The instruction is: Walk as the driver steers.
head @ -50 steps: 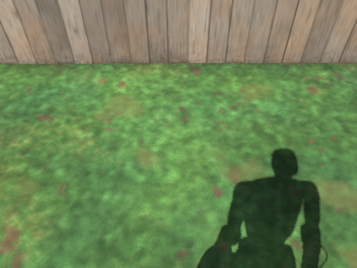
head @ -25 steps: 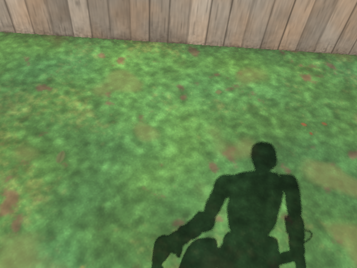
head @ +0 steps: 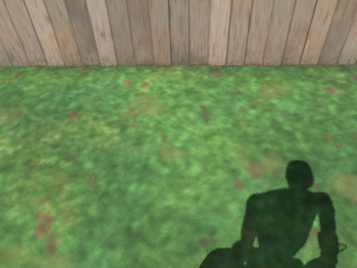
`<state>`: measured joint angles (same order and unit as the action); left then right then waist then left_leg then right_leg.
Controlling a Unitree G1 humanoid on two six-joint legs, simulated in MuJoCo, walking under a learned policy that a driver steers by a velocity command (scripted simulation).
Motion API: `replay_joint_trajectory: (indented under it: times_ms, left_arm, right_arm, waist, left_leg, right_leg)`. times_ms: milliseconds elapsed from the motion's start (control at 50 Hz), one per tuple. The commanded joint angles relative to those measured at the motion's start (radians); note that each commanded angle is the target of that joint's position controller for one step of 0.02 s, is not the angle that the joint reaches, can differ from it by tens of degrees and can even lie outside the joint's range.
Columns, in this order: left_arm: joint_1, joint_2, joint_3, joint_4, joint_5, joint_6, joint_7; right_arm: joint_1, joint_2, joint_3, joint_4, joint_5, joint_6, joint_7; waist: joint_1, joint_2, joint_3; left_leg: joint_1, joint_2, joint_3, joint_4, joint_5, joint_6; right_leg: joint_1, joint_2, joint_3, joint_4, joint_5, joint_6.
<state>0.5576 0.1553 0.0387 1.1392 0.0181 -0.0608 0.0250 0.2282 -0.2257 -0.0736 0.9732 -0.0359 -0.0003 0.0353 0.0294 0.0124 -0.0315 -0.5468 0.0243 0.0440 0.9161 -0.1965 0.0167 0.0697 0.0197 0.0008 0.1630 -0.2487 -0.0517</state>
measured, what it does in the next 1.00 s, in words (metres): walks ahead: left foot, then right foot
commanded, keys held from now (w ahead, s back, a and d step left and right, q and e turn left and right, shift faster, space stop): w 0.44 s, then no key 0.36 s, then e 0.12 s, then w+e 0.08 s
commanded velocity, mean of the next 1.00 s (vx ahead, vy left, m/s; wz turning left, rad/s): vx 0.30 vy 0.00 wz -0.04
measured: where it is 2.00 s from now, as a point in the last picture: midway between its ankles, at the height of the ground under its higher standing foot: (214, 231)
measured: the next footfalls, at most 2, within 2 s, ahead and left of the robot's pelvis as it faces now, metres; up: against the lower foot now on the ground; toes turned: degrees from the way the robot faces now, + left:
left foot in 0.20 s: +0.22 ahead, +0.15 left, +0.00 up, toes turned +5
right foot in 0.70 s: +0.50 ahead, +0.00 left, +0.00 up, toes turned -4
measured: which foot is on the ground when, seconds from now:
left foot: up 0.00-0.18, down 0.20-0.72, up 0.74-1.00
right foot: down 0.00-0.22, up 0.24-0.68, down 0.70-1.00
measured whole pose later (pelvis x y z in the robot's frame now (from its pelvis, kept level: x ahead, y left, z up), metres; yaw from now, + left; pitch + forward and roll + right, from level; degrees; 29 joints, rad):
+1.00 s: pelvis +0.38 +0.07 -0.01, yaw -2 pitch +0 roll +1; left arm 0.26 0.18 0.05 1.00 0.02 -0.02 0.01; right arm 0.20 -0.17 -0.03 1.00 -0.03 0.01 -0.04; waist 0.03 0.00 0.06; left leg -0.39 0.02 -0.01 0.85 -0.45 0.02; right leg -0.33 0.07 -0.06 0.40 -0.08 -0.12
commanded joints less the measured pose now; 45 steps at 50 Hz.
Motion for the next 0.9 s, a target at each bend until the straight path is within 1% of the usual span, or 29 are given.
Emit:
replay_joint_trajectory:
  times_ms: [20,80,140,160,180,200,220,240,260,280,300,340,360,440,480,520,560,600,660,680,700,720,740,760,780,800,820,840,900]
  left_arm:
    - [0.047,0.106,0.011,-0.035,0.007,-0.028,0.000]
    - [0.067,0.126,0.012,-0.038,0.009,-0.037,0.000]
    - [0.044,0.153,0.017,-0.046,0.008,-0.040,-0.001]
    - [0.025,0.164,0.020,-0.050,0.008,-0.040,-0.003]
    - [-0.002,0.176,0.022,-0.054,0.006,-0.039,-0.005]
    - [-0.015,0.171,0.020,-0.056,0.005,-0.038,-0.009]
    - [-0.026,0.150,0.012,-0.078,0.000,-0.038,-0.013]
    - [0.041,0.028,-0.011,-0.116,-0.027,-0.040,-0.023]
    - [-0.036,0.112,0.012,-0.119,-0.007,-0.039,-0.027]
    - [-0.106,0.114,0.017,-0.144,-0.008,-0.039,-0.035]
    - [-0.145,0.096,0.014,-0.149,-0.007,-0.044,-0.041]
    - [-0.136,0.074,0.017,-0.143,0.013,-0.025,-0.048]
    - [-0.126,0.069,0.019,-0.140,0.017,-0.013,-0.053]
    - [-0.252,0.072,0.024,-0.183,0.021,0.011,-0.065]
    - [-0.332,0.071,0.022,-0.209,0.020,0.013,-0.063]
    - [-0.398,0.047,0.009,-0.230,0.012,0.007,-0.059]
    - [-0.447,0.033,-0.002,-0.238,0.005,0.004,-0.055]
    - [-0.449,0.045,-0.004,-0.233,0.003,0.001,-0.046]
    - [-0.329,0.093,0.011,-0.188,0.009,-0.013,-0.027]
    - [-0.239,0.103,0.019,-0.154,0.014,-0.025,-0.022]
    - [-0.160,0.134,0.027,-0.128,0.026,-0.041,-0.016]
    - [-0.064,0.216,0.045,-0.114,0.043,-0.047,-0.014]
    - [-0.088,0.188,0.035,-0.119,0.002,-0.033,-0.019]
    - [-0.177,0.159,0.029,-0.149,-0.027,-0.020,-0.024]
    - [-0.270,0.116,0.016,-0.163,-0.025,-0.011,-0.019]
    - [-0.314,0.072,-0.001,-0.165,-0.018,-0.007,-0.011]
    - [-0.332,0.064,-0.007,-0.161,-0.014,-0.003,-0.003]
    - [-0.336,0.082,-0.003,-0.157,-0.007,0.001,0.001]
    - [-0.314,0.151,0.019,-0.173,0.001,0.007,-0.007]
  right_arm:
    - [-0.199,-0.023,0.004,-0.107,0.001,-0.023,0.005]
    - [-0.262,-0.015,0.012,-0.143,0.006,-0.032,0.010]
    - [-0.247,-0.029,0.011,-0.160,0.007,-0.039,0.007]
    - [-0.200,-0.038,0.006,-0.152,0.009,-0.042,0.003]
    - [-0.096,-0.050,-0.005,-0.123,0.014,-0.049,-0.005]
    - [0.068,-0.081,-0.024,-0.065,0.014,-0.061,-0.016]
    - [0.248,-0.152,-0.045,-0.030,-0.005,-0.075,-0.030]
    - [0.356,-0.272,-0.066,-0.008,-0.016,-0.076,-0.029]
    - [0.277,-0.222,-0.054,-0.010,0.006,-0.067,-0.021]
    - [0.149,-0.166,-0.036,-0.033,0.007,-0.069,-0.017]
    - [0.078,-0.107,-0.019,-0.047,0.010,-0.077,-0.011]
    - [0.050,-0.041,0.004,-0.034,0.016,-0.091,-0.016]
    - [0.077,-0.028,0.010,-0.020,0.017,-0.097,-0.021]
    - [0.178,-0.054,0.014,0.017,0.022,-0.111,-0.033]
    - [0.209,-0.043,0.025,0.028,0.023,-0.112,-0.035]
    - [0.216,-0.031,0.036,0.036,0.024,-0.113,-0.037]
    - [0.249,-0.034,0.042,0.053,0.025,-0.111,-0.042]
    - [0.272,-0.041,0.044,0.070,0.023,-0.107,-0.049]
    - [0.237,-0.056,0.042,0.073,0.018,-0.101,-0.062]
    - [0.218,-0.062,0.039,0.075,0.024,-0.097,-0.063]
    - [0.232,-0.064,0.039,0.076,0.033,-0.095,-0.063]
    - [0.313,-0.009,0.051,0.062,0.050,-0.092,-0.068]
    - [0.452,0.045,0.055,0.103,0.090,-0.070,-0.066]
    - [0.396,-0.006,0.042,0.112,0.050,-0.049,-0.068]
    - [0.292,-0.001,0.039,0.088,0.018,-0.041,-0.063]
    - [0.239,0.016,0.040,0.082,0.005,-0.034,-0.059]
    - [0.211,0.019,0.038,0.073,-0.004,-0.023,-0.056]
    - [0.224,0.033,0.041,0.080,-0.008,-0.010,-0.057]
    - [0.204,0.024,0.038,0.069,0.006,0.012,-0.077]
  waist:
    - [0.029,-0.131,0.224]
    - [0.050,-0.153,0.228]
    - [0.031,-0.172,0.216]
    - [0.004,-0.171,0.199]
    - [-0.051,-0.153,0.155]
    - [-0.120,-0.092,0.059]
    - [-0.193,0.001,-0.076]
    - [-0.163,0.287,-0.204]
    - [-0.137,0.142,-0.134]
    - [-0.082,0.080,-0.005]
    - [-0.061,0.020,0.050]
    - [-0.009,0.054,0.077]
    - [-0.001,0.062,0.074]
    - [0.000,0.042,0.120]
    - [-0.006,0.029,0.149]
    - [-0.011,0.041,0.149]
    - [-0.034,0.066,0.128]
    - [-0.041,0.086,0.107]
    - [0.010,0.097,0.061]
    - [0.055,0.068,0.032]
    - [0.079,0.024,-0.018]
    - [0.061,-0.116,-0.158]
    - [0.006,-0.207,-0.333]
    - [-0.006,-0.080,-0.256]
    - [-0.014,-0.072,-0.112]
    - [-0.036,-0.041,-0.015]
    - [-0.057,-0.060,0.026]
    - [-0.072,-0.082,0.033]
    - [-0.066,-0.078,-0.013]
  left_leg:
    - [-0.233,0.026,0.020,-0.063,0.027,-0.015]
    - [-0.161,0.024,0.036,-0.189,0.022,0.002]
    - [-0.011,0.000,0.071,-0.285,-0.045,0.044]
    - [0.087,-0.021,0.084,-0.317,-0.058,0.059]
    - [0.237,-0.058,0.098,-0.366,-0.033,0.073]
    - [0.448,-0.081,0.098,-0.417,-0.011,0.090]
    - [0.704,0.090,-0.094,-0.461,-0.162,0.122]
    - [0.886,0.391,-0.634,-0.654,-0.403,0.222]
    - [0.753,0.373,-0.740,-0.736,-0.433,0.220]
    - [0.626,0.347,-0.582,-0.717,-0.398,0.202]
    - [0.508,0.301,-0.460,-0.743,-0.245,0.187]
    - [0.403,0.218,-0.290,-0.770,-0.073,0.156]
    - [0.397,0.205,-0.249,-0.774,-0.001,0.157]
    - [0.435,0.191,-0.165,-0.806,0.160,0.181]
    - [0.446,0.180,-0.105,-0.780,0.438,0.182]
    - [0.423,0.139,-0.021,-0.731,0.677,0.158]
    - [0.431,0.122,0.013,-0.695,0.771,0.131]
    - [0.480,0.131,0.009,-0.652,0.805,0.121]
    - [0.548,0.153,-0.018,-0.498,0.906,0.115]
    - [0.558,0.134,-0.013,-0.375,0.865,0.102]
    - [0.494,0.095,-0.001,-0.222,0.676,0.079]
    - [0.325,0.014,0.042,0.072,0.131,0.051]
    - [0.225,-0.100,-0.022,0.297,-0.446,0.030]
    - [0.212,-0.057,-0.093,0.315,-0.406,0.023]
    - [0.169,-0.039,-0.088,0.299,-0.372,0.019]
    - [0.187,-0.007,-0.094,0.217,-0.328,0.014]
    - [0.231,0.012,-0.086,0.129,-0.293,0.007]
    - [0.274,0.002,-0.058,0.084,-0.267,0.003]
    - [0.251,-0.026,-0.031,0.001,-0.274,-0.003]
  right_leg:
    - [-0.051,-0.249,0.192,-0.118,-0.095,-0.161]
    - [-0.057,-0.252,0.152,-0.079,0.056,-0.159]
    - [-0.084,-0.266,0.121,-0.013,0.222,-0.143]
    - [-0.108,-0.271,0.111,0.034,0.311,-0.132]
    - [-0.135,-0.258,0.083,0.148,0.474,-0.115]
    - [-0.179,-0.201,0.019,0.364,0.588,-0.089]
    - [-0.357,-0.145,-0.029,0.653,0.388,-0.060]
    - [-0.642,0.027,-0.075,1.008,-0.223,-0.016]
    - [-0.697,-0.010,0.073,1.120,-0.213,-0.046]
    - [-0.727,-0.067,0.061,1.141,-0.115,-0.060]
    - [-0.693,-0.103,0.055,1.089,-0.033,-0.062]
    - [-0.616,-0.135,0.037,1.009,0.005,-0.050]
    - [-0.599,-0.132,0.027,0.993,0.013,-0.044]
    - [-0.725,-0.141,-0.015,0.912,0.087,-0.014]
    - [-0.755,-0.128,-0.044,0.819,0.131,0.005]
    - [-0.678,-0.092,-0.083,0.657,0.186,0.013]
    - [-0.589,-0.048,-0.119,0.536,0.251,0.006]
    - [-0.537,-0.024,-0.120,0.477,0.276,-0.009]
    - [-0.411,0.015,-0.098,0.404,0.205,-0.049]
    - [-0.322,0.025,-0.099,0.302,0.265,-0.061]
    - [-0.174,-0.044,-0.047,0.240,0.526,-0.073]
    - [0.076,-0.300,0.155,0.365,1.086,-0.157]
    - [0.176,-0.468,0.394,0.336,1.256,-0.330]
    - [0.023,-0.425,0.346,0.260,1.006,-0.329]
    - [-0.114,-0.380,0.295,0.191,0.768,-0.300]
    - [-0.242,-0.334,0.227,0.131,0.645,-0.252]
    - [-0.329,-0.283,0.177,0.099,0.575,-0.213]
    - [-0.374,-0.243,0.145,0.096,0.548,-0.190]
    - [-0.342,-0.227,0.173,0.105,0.459,-0.199]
